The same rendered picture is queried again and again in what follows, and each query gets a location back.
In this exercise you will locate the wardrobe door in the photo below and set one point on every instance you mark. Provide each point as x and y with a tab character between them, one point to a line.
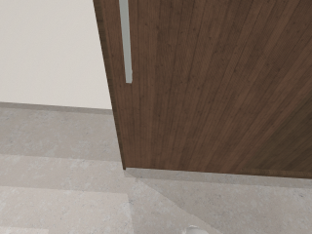
212	80
290	147

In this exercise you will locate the handle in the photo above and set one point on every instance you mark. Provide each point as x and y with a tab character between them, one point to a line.
126	39

